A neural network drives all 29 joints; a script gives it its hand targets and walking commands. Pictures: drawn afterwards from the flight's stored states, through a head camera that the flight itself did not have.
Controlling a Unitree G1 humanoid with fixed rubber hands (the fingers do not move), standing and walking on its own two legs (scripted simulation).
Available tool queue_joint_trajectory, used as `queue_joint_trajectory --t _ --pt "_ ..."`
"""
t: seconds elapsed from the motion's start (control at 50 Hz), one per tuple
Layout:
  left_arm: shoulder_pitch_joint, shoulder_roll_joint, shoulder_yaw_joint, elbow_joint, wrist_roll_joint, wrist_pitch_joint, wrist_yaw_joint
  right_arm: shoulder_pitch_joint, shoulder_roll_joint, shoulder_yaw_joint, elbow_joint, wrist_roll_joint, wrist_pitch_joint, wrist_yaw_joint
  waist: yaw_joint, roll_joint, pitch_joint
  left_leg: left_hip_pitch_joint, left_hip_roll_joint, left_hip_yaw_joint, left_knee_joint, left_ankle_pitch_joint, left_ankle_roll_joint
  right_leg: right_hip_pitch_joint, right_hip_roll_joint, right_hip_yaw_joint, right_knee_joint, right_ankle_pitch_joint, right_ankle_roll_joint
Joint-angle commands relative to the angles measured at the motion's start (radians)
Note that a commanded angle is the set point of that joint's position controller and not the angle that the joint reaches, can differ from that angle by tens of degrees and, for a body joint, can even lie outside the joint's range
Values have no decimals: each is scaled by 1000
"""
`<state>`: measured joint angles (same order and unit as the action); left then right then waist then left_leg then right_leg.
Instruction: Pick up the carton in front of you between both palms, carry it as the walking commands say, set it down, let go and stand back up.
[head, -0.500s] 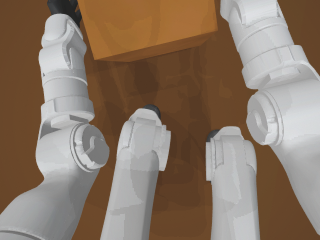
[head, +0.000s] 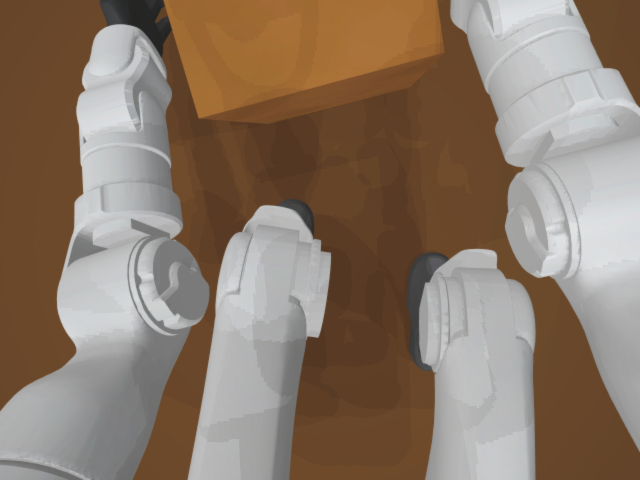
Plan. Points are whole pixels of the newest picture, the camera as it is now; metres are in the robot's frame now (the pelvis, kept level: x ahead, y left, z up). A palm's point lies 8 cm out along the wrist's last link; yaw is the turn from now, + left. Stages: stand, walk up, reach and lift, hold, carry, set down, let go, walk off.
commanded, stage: set down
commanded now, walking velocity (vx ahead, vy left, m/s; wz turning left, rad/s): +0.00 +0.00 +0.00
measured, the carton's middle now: (307, 3) +0.52 +0.15 -0.27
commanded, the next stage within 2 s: let go in 1.80 s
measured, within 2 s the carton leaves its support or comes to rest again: neither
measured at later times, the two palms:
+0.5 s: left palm (139, 29) +0.46 +0.29 -0.19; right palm out of the picture +0.58 +0.00 -0.19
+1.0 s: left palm out of the picture +0.46 +0.35 -0.13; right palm out of the picture +0.60 +0.00 -0.13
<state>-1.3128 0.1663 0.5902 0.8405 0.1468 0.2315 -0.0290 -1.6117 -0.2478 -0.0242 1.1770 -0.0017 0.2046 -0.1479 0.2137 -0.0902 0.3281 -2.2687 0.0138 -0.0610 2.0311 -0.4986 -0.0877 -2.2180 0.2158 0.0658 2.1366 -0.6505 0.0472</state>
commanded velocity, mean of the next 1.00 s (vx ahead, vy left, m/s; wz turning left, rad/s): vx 0.00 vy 0.00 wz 0.00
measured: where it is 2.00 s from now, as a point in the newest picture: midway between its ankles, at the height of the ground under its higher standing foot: (356, 305)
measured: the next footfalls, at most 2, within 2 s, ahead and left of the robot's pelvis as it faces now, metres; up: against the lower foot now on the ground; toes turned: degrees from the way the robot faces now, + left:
none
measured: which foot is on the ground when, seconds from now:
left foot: down 0.00-1.00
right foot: down 0.00-1.00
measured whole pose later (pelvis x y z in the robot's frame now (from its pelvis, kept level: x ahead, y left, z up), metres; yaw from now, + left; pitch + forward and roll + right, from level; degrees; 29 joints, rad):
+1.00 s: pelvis -0.01 +0.01 +0.00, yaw +3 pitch +38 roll +0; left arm -1.36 0.31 0.36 0.91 -0.19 0.13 0.09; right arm -1.57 -0.42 0.06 0.99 0.12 0.23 -0.11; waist 0.21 -0.04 0.36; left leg -2.23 0.01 -0.01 2.02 -0.44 -0.02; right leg -2.13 0.08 0.04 2.13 -0.66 0.04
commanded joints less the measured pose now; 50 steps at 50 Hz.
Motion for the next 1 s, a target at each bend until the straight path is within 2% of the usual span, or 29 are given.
queue_joint_trajectory --t 0.0,0.26,0.4,0.44,0.46,0.5,0.52,0.54,0.58,0.64,0.72,0.8,0.86,0.92,0.98 --pt "-587 -499 -294 -49 -72 -44 -190 -403 773 155 -140 69 -49 216 158 -159 -1015 564 -64 139 -80 416 57 322 -19 -79 -185 286 -24" --pt "-518 -390 -187 61 -11 -47 -177 -351 605 76 -41 8 -43 230 126 -153 -806 453 -55 124 -67 277 70 259 -36 -59 -187 188 -34" --pt "-466 -317 -125 105 2 -68 -151 -378 496 82 -54 8 -55 215 144 -153 -803 448 -48 132 -52 277 66 315 -54 -40 -176 212 -20" --pt "-410 -204 -74 131 6 -88 -122 -372 373 76 -64 10 -62 192 152 -155 -816 454 -40 139 -47 284 58 347 -66 -34 -175 224 -10" --pt "-361 -94 -32 152 8 -104 -96 -357 254 66 -70 10 -67 167 155 -153 -820 457 -33 144 -43 289 52 368 -74 -30 -175 231 -4" --pt "-259 213 31 183 -11 -158 -9 -308 -44 58 -77 33 -81 96 169 -144 -861 483 -17 154 -37 324 40 415 -93 -23 -167 259 10" --pt "-253 301 34 196 -33 -184 30 -311 -125 72 -77 52 -83 69 183 -135 -890 497 -10 155 -39 349 37 430 -102 -17 -162 273 13" --pt "-263 337 24 207 -62 -203 53 -322 -161 84 -77 72 -82 55 188 -128 -911 508 -4 153 -43 371 37 440 -109 -12 -157 285 13" --pt "-282 364 -13 219 -127 -228 69 -341 -181 108 -90 105 -81 51 187 -130 -947 517 4 146 -43 403 43 459 -122 -11 -144 307 10" --pt "-316 360 -94 222 -221 -243 63 -363 -161 151 -136 142 -81 62 176 -142 -1001 545 14 134 -37 453 52 473 -135 -23 -125 329 7" --pt "-328 352 -160 201 -297 -236 58 -378 -174 176 -205 165 -76 65 162 -146 -1106 648 14 120 -43 515 53 492 -142 -51 -107 315 1" --pt "-280 367 -176 135 -330 -209 78 -367 -219 154 -261 152 -62 51 152 -148 -1246 802 -2 116 -71 545 48 514 -133 -92 -109 265 -6" --pt "-260 364 -189 33 -343 -175 103 -356 -235 122 -321 135 -37 39 144 -130 -1380 953 -21 126 -104 563 46 525 -115 -130 -138 220 -14" --pt "-253 352 -205 -62 -345 -126 127 -334 -253 81 -346 123 1 29 127 -81 -1477 1093 -39 139 -146 548 40 502 -93 -161 -190 160 -25" --pt "-250 302 -229 -71 -325 -86 136 -289 -257 26 -276 105 30 36 94 -20 -1359 1045 -44 141 -202 438 30 424 -85 -165 -249 68 -41"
